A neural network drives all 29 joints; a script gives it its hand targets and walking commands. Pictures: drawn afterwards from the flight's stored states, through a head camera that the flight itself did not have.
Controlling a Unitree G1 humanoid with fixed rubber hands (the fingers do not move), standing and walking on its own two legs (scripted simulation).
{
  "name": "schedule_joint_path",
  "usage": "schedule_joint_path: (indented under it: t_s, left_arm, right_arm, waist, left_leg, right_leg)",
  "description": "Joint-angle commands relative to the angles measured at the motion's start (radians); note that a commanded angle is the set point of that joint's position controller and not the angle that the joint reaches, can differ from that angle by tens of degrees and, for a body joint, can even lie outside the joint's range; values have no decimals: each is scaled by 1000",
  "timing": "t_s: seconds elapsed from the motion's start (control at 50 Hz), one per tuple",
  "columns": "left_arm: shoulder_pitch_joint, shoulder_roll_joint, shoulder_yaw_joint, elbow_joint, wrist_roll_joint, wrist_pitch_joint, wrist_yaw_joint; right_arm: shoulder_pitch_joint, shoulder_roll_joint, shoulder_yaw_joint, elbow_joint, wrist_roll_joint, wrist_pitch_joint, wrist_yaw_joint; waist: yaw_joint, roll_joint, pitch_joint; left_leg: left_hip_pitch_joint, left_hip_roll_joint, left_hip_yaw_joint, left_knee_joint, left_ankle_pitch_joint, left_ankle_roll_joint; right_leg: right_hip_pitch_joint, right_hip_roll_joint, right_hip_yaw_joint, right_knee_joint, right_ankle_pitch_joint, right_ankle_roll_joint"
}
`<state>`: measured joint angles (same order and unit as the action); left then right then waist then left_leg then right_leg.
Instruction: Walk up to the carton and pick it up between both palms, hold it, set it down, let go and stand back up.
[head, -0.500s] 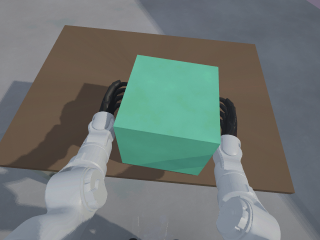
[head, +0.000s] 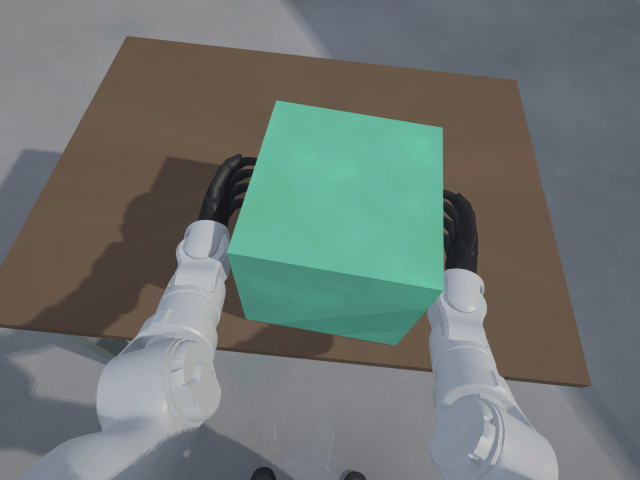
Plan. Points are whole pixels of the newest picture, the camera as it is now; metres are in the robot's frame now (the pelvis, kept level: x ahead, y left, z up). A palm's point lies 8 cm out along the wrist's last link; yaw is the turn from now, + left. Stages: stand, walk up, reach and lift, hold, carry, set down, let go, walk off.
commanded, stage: set down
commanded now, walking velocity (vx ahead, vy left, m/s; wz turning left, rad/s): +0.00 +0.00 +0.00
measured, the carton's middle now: (338, 228) +0.43 -0.01 -0.01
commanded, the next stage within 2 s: none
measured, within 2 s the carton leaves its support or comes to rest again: neither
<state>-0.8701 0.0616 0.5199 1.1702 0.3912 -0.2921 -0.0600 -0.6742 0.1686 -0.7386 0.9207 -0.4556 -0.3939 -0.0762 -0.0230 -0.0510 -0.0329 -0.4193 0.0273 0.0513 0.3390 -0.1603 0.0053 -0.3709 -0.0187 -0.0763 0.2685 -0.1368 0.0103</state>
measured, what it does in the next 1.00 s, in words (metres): stands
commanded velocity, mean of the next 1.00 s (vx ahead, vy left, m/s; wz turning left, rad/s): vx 0.00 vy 0.00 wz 0.00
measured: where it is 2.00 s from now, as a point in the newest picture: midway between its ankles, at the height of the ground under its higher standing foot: outside the picture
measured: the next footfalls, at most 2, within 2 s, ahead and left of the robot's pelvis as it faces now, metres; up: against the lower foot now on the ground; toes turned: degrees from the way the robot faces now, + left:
none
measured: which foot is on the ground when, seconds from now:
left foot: down 0.00-1.00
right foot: down 0.00-1.00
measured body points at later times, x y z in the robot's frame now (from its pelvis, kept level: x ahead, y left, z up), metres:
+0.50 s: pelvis +0.00 +0.00 +0.00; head +0.10 +0.03 +0.43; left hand +0.44 +0.15 +0.01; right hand +0.39 -0.16 +0.01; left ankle -0.01 +0.11 -0.75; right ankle -0.02 -0.12 -0.75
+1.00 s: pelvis -0.01 +0.01 -0.02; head +0.10 +0.03 +0.42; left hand +0.45 +0.15 -0.02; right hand +0.39 -0.17 -0.03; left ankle -0.01 +0.11 -0.75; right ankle -0.02 -0.12 -0.75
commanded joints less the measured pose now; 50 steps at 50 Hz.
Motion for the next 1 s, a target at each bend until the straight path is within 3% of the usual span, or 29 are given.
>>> schedule_joint_path:
  t_s: [0.0, 0.38, 0.5, 0.52, 0.54, 0.56, 0.66, 0.72, 0.74, 0.78, 0.82, 0.86, 0.98]
  left_arm:
    - [-454, -442, -157, -4, 61, -5, -71]
    - [-447, -385, -125, 0, 69, -29, -59]
    - [-441, -243, -94, 1, 50, -33, -30]
    - [-489, -408, -137, 8, 83, -34, -53]
    - [-472, -416, -130, 40, 79, -39, -64]
    - [-482, -417, -129, 48, 78, -48, -69]
    - [-477, -307, -116, 58, 72, -68, -41]
    - [-454, -82, -91, 36, 28, -65, 18]
    - [-446, 31, -83, 20, -8, -60, 47]
    - [-472, 143, -173, 40, -138, -59, 93]
    - [-524, 184, -259, 103, -264, -75, 104]
    - [-589, 234, -314, 152, -362, -117, 107]
    - [-666, 350, -429, 239, -492, -195, 107]
  right_arm:
    - [-489, 450, 334, 79, -100, -3, 124]
    - [-461, 420, 309, 103, -104, -2, 124]
    - [-437, 281, 279, 121, -68, 7, 101]
    - [-488, 447, 243, 85, -146, -3, 94]
    - [-479, 447, 243, 108, -167, -6, 102]
    - [-482, 443, 237, 104, -172, -9, 106]
    - [-449, 351, 218, 135, -159, -12, 107]
    - [-390, 116, 186, 169, -80, -16, 58]
    - [-369, -12, 178, 195, -18, -21, 27]
    - [-407, -101, 285, 219, 143, -23, -26]
    - [-463, -127, 382, 238, 256, -26, -54]
    - [-527, -180, 424, 214, 317, -40, -74]
    - [-612, -347, 486, 169, 442, -69, -90]
  waist:
    - [20, 88, -526]
    - [24, 97, -528]
    - [23, 100, -530]
    - [-65, 79, -545]
    - [-28, 88, -557]
    - [-41, 85, -568]
    - [-32, 123, -591]
    - [-40, 130, -614]
    - [-42, 130, -627]
    - [-39, 153, -677]
    - [-49, 169, -748]
    - [-62, 174, -855]
    - [-59, 179, -1074]
  left_leg:
    - [181, -7, 48, 17, 335, -29]
    - [177, -4, 44, 44, 337, -20]
    - [179, -4, 46, 54, 333, -21]
    - [166, -15, 33, 49, 295, -35]
    - [158, -15, 41, 56, 293, -39]
    - [160, -13, 40, 57, 290, -41]
    - [225, -12, 37, 78, 371, -61]
    - [255, -12, 43, 96, 421, -64]
    - [242, -14, 45, 105, 431, -62]
    - [156, -13, 36, 137, 422, -59]
    - [80, -11, 28, 175, 391, -66]
    - [24, -15, 20, 221, 374, -74]
    - [101, -26, -7, 357, 527, -106]
  right_leg:
    - [296, 12, -25, 59, 307, 7]
    - [211, 9, -24, 74, 261, 5]
    - [183, 12, -17, 83, 235, 6]
    - [162, 18, -44, 56, 287, 22]
    - [183, 17, -33, 75, 323, 16]
    - [194, 18, -34, 81, 334, 18]
    - [162, 25, -37, 85, 348, 13]
    - [122, 35, -24, 94, 339, 13]
    - [107, 39, -13, 104, 327, 12]
    - [93, 50, 13, 129, 350, -1]
    - [89, 43, 30, 166, 399, -5]
    - [104, 35, 37, 216, 451, 1]
    - [3, 54, 12, 301, 524, 18]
